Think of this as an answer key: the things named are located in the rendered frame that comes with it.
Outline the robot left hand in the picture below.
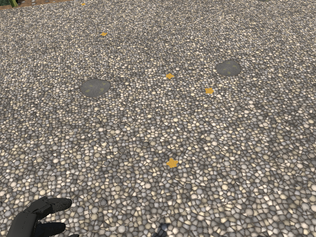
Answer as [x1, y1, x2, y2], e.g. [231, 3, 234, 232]
[6, 196, 80, 237]

